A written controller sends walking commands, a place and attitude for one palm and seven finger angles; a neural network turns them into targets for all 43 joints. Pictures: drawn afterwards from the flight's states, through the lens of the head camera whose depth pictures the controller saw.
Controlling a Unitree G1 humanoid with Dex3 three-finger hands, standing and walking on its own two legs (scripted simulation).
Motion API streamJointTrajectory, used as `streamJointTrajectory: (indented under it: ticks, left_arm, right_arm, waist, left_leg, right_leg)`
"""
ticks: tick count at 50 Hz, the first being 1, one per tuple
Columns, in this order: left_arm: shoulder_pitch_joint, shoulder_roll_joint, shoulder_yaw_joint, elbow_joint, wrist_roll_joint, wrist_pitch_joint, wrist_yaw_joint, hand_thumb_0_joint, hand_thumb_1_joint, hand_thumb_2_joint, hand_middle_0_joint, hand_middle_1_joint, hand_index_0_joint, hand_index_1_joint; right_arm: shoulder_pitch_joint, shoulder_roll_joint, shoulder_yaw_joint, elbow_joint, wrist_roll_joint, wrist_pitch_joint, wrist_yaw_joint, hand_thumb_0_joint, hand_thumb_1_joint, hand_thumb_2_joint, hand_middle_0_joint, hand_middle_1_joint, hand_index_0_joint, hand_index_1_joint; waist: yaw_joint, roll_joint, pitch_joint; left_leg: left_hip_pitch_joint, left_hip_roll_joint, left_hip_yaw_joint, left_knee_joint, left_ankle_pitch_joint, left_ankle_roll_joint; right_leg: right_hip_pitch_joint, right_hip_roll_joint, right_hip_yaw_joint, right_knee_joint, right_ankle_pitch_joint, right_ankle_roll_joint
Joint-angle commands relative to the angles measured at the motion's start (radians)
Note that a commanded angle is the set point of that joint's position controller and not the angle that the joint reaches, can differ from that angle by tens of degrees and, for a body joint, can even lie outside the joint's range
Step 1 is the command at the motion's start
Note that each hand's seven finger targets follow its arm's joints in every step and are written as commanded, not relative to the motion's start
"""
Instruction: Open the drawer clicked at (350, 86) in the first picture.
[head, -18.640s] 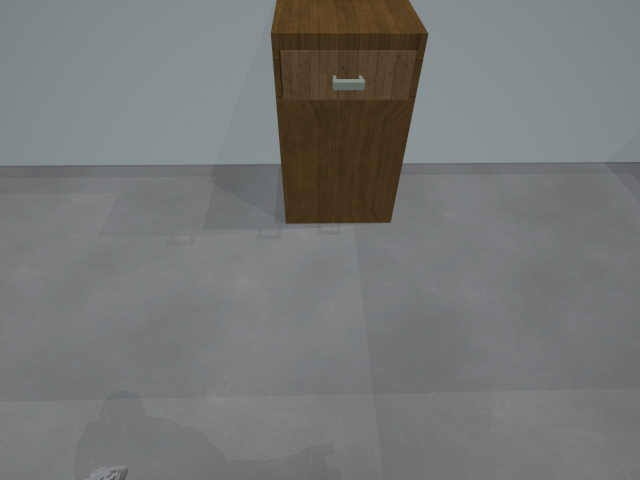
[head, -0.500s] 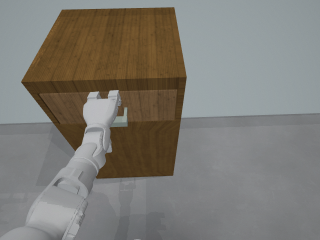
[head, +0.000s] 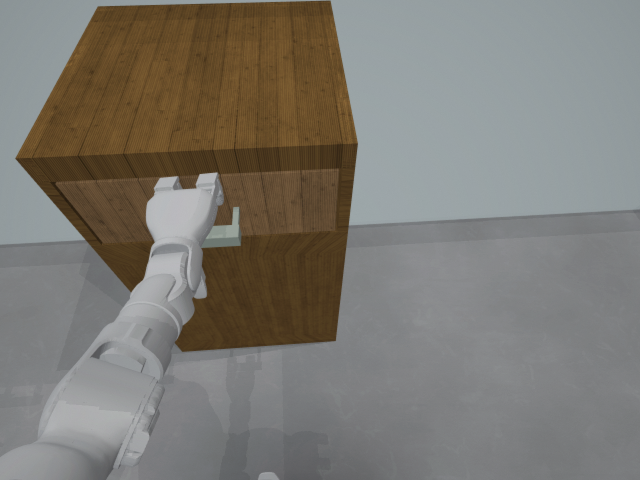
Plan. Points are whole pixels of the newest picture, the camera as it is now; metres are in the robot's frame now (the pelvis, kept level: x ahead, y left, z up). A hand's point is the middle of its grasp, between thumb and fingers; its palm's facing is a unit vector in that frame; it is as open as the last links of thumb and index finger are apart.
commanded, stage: re-aim the fingers above the handle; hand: left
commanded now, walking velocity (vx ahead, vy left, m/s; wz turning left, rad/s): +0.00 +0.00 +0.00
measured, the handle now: (209, 225) +0.52 +0.17 -0.05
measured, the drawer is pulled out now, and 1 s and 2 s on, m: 0.00 0.00 0.00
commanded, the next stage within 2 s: lower the fingers behind the handle in 1.30 s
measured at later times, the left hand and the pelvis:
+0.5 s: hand (192, 236) +0.45 +0.17 +0.01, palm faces -0.01 -0.05 -1.00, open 13.8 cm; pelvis +0.01 +0.01 +0.00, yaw -1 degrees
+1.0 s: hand (198, 234) +0.45 +0.16 +0.01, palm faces -0.02 -0.06 -1.00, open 13.8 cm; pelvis +0.00 +0.01 +0.00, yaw -1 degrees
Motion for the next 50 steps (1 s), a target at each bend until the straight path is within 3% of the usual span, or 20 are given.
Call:
streamJointTrajectory:
  ticks: [1,3,4,7,12,16,17,19,22,26,27,29,33,36,39,40,42,45,49,50]
  left_arm:
    - [-0.468,0.135,0.031,-0.217,0.014,-0.036,0.041,0.0,-0.5,0.3,-0.3,-1.2,-0.3,-1.2]
    - [-0.447,0.148,0.051,-0.21,0.016,-0.035,0.048,0.0,-0.5,0.3,-0.3,-1.2,-0.3,-1.2]
    - [-0.455,0.138,0.038,-0.211,0.028,-0.032,0.055,0.0,-0.5,0.3,-0.3,-1.2,-0.3,-1.2]
    - [-0.404,0.113,0.037,-0.187,0.023,-0.001,0.069,0.0,-0.5,0.3,-0.3,-1.2,-0.3,-1.2]
    - [-0.436,0.136,0.051,-0.208,0.023,0.029,0.073,0.0,-0.5,0.3,-0.3,-1.2,-0.3,-1.2]
    - [-0.411,0.143,0.058,-0.229,0.026,0.022,0.063,0.0,-0.5,0.3,-0.3,-1.2,-0.3,-1.2]
    - [-0.394,0.118,0.041,-0.224,0.023,0.022,0.06,0.0,-0.5,0.3,-0.3,-1.2,-0.3,-1.2]
    - [-0.381,0.15,0.065,-0.236,0.025,0.013,0.054,0.0,-0.5,0.3,-0.3,-1.2,-0.3,-1.2]
    - [-0.329,0.127,0.049,-0.246,0.024,0.007,0.048,0.0,-0.5,0.3,-0.3,-1.2,-0.3,-1.2]
    - [-0.373,0.072,-0.001,-0.264,0.021,-0.004,0.042,0.0,-0.5,0.3,-0.3,-1.2,-0.3,-1.2]
    - [-0.364,0.08,0.008,-0.254,0.017,-0.004,0.044,0.0,-0.5,0.3,-0.3,-1.2,-0.3,-1.2]
    - [-0.418,0.101,0.015,-0.289,0.023,-0.019,0.048,0.0,-0.5,0.3,-0.3,-1.2,-0.3,-1.2]
    - [-0.464,0.101,0.018,-0.246,0.023,-0.013,0.065,0.0,-0.5,0.3,-0.3,-1.2,-0.3,-1.2]
    - [-0.494,0.088,0.008,-0.247,0.031,-0.003,0.08,0.0,-0.5,0.3,-0.3,-1.2,-0.3,-1.2]
    - [-0.468,0.1,0.022,-0.213,0.032,0.022,0.078,0.0,-0.5,0.3,-0.3,-1.2,-0.3,-1.2]
    - [-0.442,0.052,-0.011,-0.184,0.023,0.037,0.071,0.0,-0.5,0.3,-0.3,-1.2,-0.3,-1.2]
    - [-0.425,0.119,0.04,-0.181,0.017,0.048,0.064,0.0,-0.5,0.3,-0.3,-1.2,-0.3,-1.2]
    - [-0.42,0.105,0.023,-0.177,0.013,0.047,0.044,0.0,-0.5,0.3,-0.3,-1.2,-0.3,-1.2]
    - [-0.385,0.143,0.054,-0.212,0.019,0.011,0.035,0.0,-0.5,0.3,-0.3,-1.2,-0.3,-1.2]
    - [-0.395,0.122,0.036,-0.218,0.021,0.004,0.037,0.0,-0.5,0.3,-0.3,-1.2,-0.3,-1.2]
  right_arm:
    - [0.069,-0.131,-0.044,-0.077,-0.006,-0.036,-0.002,0.0,-0.9,-0.9,0.2,0.3,0.2,0.3]
    - [0.071,-0.133,-0.044,-0.079,-0.01,-0.034,0.002,0.0,-0.9,-0.9,0.2,0.3,0.2,0.3]
    - [0.069,-0.132,-0.044,-0.076,-0.009,-0.031,0.005,0.0,-0.9,-0.9,0.2,0.3,0.2,0.3]
    - [0.071,-0.133,-0.045,-0.084,-0.011,-0.023,0.014,0.0,-0.9,-0.9,0.2,0.3,0.2,0.3]
    - [0.061,-0.136,-0.043,-0.094,-0.01,-0.009,0.012,0.0,-0.9,-0.9,0.2,0.3,0.2,0.3]
    - [0.051,-0.133,-0.041,-0.097,-0.009,-0.004,0.005,0.0,-0.9,-0.9,0.2,0.3,0.2,0.3]
    - [0.05,-0.132,-0.043,-0.1,-0.01,-0.005,0.005,0.0,-0.9,-0.9,0.2,0.3,0.2,0.3]
    - [0.045,-0.131,-0.041,-0.1,-0.009,-0.004,0.004,0.0,-0.9,-0.9,0.2,0.3,0.2,0.3]
    - [0.037,-0.129,-0.041,-0.109,-0.008,-0.001,0.005,0.0,-0.9,-0.9,0.2,0.3,0.2,0.3]
    - [0.029,-0.126,-0.044,-0.103,-0.004,-0.002,0.008,0.0,-0.9,-0.9,0.2,0.3,0.2,0.3]
    - [0.03,-0.128,-0.047,-0.103,-0.005,-0.004,0.006,0.0,-0.9,-0.9,0.2,0.3,0.2,0.3]
    - [0.029,-0.127,-0.045,-0.097,-0.005,-0.007,0.005,0.0,-0.9,-0.9,0.2,0.3,0.2,0.3]
    - [0.034,-0.13,-0.044,-0.087,-0.009,-0.014,0.003,0.0,-0.9,-0.9,0.2,0.3,0.2,0.3]
    - [0.033,-0.128,-0.044,-0.087,-0.009,-0.016,0.008,0.0,-0.9,-0.9,0.2,0.3,0.2,0.3]
    - [0.037,-0.131,-0.043,-0.086,-0.013,-0.008,0.01,0.0,-0.9,-0.9,0.2,0.3,0.2,0.3]
    - [0.043,-0.129,-0.044,-0.089,-0.012,-0.007,0.012,0.0,-0.9,-0.9,0.2,0.3,0.2,0.3]
    - [0.043,-0.138,-0.041,-0.093,-0.01,-0.003,0.009,0.0,-0.9,-0.9,0.2,0.3,0.2,0.3]
    - [0.046,-0.137,-0.037,-0.099,-0.01,0.001,0.003,0.0,-0.9,-0.9,0.2,0.3,0.2,0.3]
    - [0.045,-0.133,-0.036,-0.107,-0.006,-0.004,-0.002,0.0,-0.9,-0.9,0.2,0.3,0.2,0.3]
    - [0.05,-0.134,-0.038,-0.105,-0.007,-0.006,-0.003,0.0,-0.9,-0.9,0.2,0.3,0.2,0.3]
  waist:
    - [-0.029,-0.021,-0.39]
    - [-0.014,-0.001,-0.388]
    - [-0.019,0.003,-0.398]
    - [-0.006,-0.014,-0.378]
    - [-0.007,-0.04,-0.385]
    - [-0.001,-0.05,-0.403]
    - [-0.003,-0.056,-0.382]
    - [0.006,-0.056,-0.398]
    - [0.014,-0.05,-0.37]
    - [-0.009,-0.048,-0.327]
    - [-0.009,-0.045,-0.313]
    - [-0.009,-0.022,-0.356]
    - [-0.026,-0.036,-0.313]
    - [-0.02,0.007,-0.369]
    - [-0.013,-0.006,-0.407]
    - [-0.022,-0.02,-0.373]
    - [-0.004,-0.032,-0.379]
    - [-0.014,-0.064,-0.368]
    - [0.007,-0.051,-0.372]
    - [-0.005,-0.053,-0.348]
  left_leg:
    - [0.32,0.013,-0.006,-0.022,0.325,0.009]
    - [0.324,0.014,-0.009,-0.02,0.356,0.004]
    - [0.333,0.017,-0.012,-0.017,0.366,0.002]
    - [0.329,0.017,-0.009,-0.02,0.385,0.0]
    - [0.327,0.019,-0.004,-0.03,0.38,0.004]
    - [0.349,0.021,-0.005,-0.035,0.409,0.004]
    - [0.347,0.02,-0.002,-0.037,0.403,0.006]
    - [0.349,0.02,0.0,-0.039,0.415,0.006]
    - [0.346,0.016,0.001,-0.044,0.411,0.005]
    - [0.367,0.022,-0.01,-0.051,0.379,0.004]
    - [0.365,0.022,-0.011,-0.052,0.359,0.004]
    - [0.386,0.023,-0.018,-0.05,0.371,0.002]
    - [0.356,0.023,-0.026,-0.044,0.323,0.001]
    - [0.391,0.026,-0.03,-0.038,0.339,-0.005]
    - [0.396,0.028,-0.03,-0.029,0.386,-0.008]
    - [0.384,0.026,-0.026,-0.029,0.378,-0.006]
    - [0.36,0.024,-0.016,-0.036,0.372,-0.003]
    - [0.333,0.022,-0.009,-0.041,0.368,0.003]
    - [0.335,0.022,-0.008,-0.051,0.366,0.003]
    - [0.335,0.024,-0.009,-0.051,0.363,0.004]
  right_leg:
    - [0.087,-0.031,0.024,-0.093,0.371,0.02]
    - [0.085,-0.027,0.016,-0.081,0.384,0.012]
    - [0.064,-0.025,0.015,-0.075,0.382,0.015]
    - [0.076,-0.021,0.003,-0.074,0.392,0.011]
    - [0.106,-0.024,0.008,-0.082,0.404,0.016]
    - [0.124,-0.025,0.008,-0.085,0.43,0.017]
    - [0.127,-0.025,0.009,-0.092,0.428,0.017]
    - [0.146,-0.027,0.014,-0.09,0.451,0.018]
    - [0.151,-0.027,0.014,-0.097,0.449,0.014]
    - [0.092,-0.025,0.007,-0.11,0.383,0.015]
    - [0.088,-0.026,0.006,-0.114,0.359,0.012]
    - [0.08,-0.026,0.008,-0.102,0.359,0.012]
    - [0.04,-0.025,-0.002,-0.099,0.299,0.009]
    - [0.013,-0.023,-0.007,-0.084,0.288,0.008]
    - [0.034,-0.02,-0.009,-0.07,0.331,0.009]
    - [0.033,-0.018,-0.013,-0.078,0.329,0.01]
    - [0.077,-0.021,-0.001,-0.082,0.355,0.011]
    - [0.109,-0.025,0.004,-0.09,0.387,0.016]
    - [0.124,-0.025,0.01,-0.096,0.383,0.014]
    - [0.108,-0.025,0.007,-0.098,0.375,0.013]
